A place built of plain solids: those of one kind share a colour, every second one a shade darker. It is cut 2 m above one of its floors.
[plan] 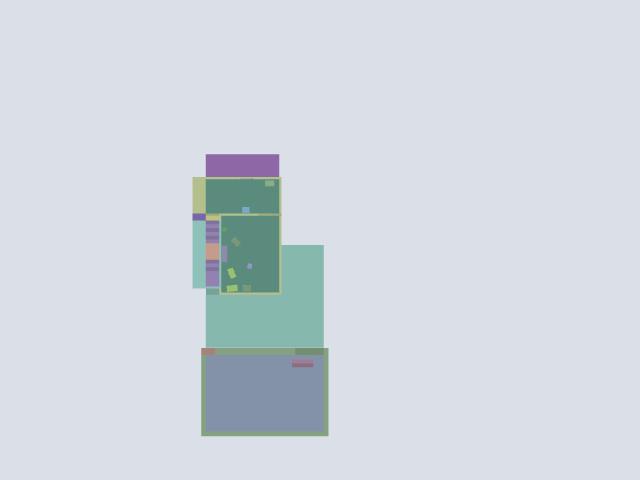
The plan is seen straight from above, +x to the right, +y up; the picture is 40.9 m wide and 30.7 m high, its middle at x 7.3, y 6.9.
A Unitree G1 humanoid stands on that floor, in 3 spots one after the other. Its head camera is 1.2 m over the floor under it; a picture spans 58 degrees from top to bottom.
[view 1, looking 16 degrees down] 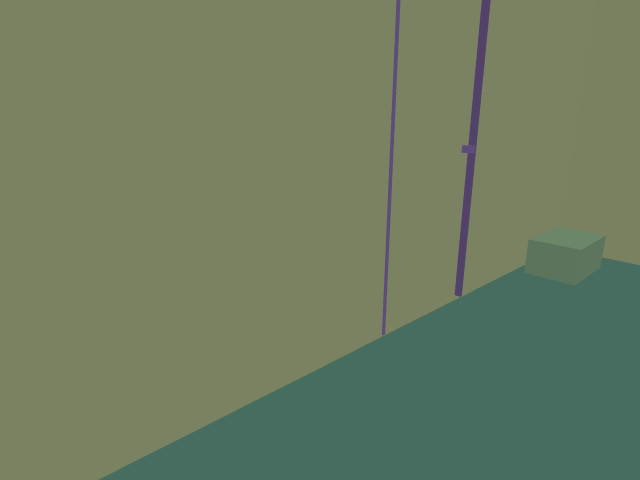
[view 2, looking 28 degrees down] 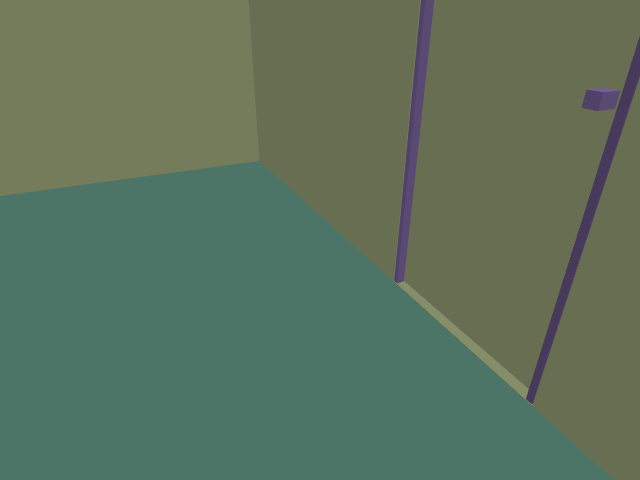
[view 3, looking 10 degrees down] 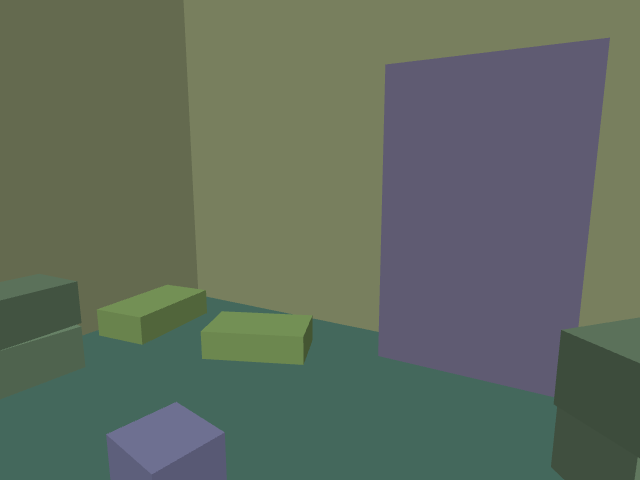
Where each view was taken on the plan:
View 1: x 0.42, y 9.39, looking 48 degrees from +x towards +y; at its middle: wall_cellar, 1.96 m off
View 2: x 3.65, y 9.69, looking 155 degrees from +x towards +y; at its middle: floor_cellar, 2.56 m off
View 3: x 3.78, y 6.45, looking -150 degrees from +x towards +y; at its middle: wall_cellar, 3.27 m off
